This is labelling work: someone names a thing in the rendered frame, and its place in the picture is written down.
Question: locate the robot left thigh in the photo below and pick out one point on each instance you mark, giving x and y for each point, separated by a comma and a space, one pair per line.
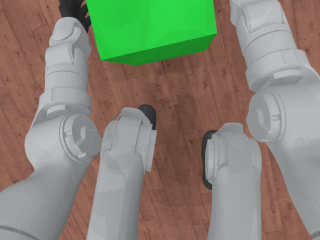
116, 202

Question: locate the robot left upper arm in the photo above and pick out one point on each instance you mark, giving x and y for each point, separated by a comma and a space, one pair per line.
61, 151

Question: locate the left robot forearm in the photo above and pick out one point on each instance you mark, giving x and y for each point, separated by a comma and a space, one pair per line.
66, 72

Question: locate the right robot forearm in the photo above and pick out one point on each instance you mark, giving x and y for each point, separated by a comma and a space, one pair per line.
267, 44

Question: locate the right robot foot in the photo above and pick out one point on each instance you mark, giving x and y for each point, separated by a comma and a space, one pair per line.
208, 135

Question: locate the carton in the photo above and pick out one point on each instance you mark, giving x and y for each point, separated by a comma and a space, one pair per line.
138, 32

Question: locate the robot right upper arm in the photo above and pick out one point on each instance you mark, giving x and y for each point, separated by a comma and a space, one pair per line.
287, 119

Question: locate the left robot hand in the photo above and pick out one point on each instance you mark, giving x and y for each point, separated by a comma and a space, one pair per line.
71, 8

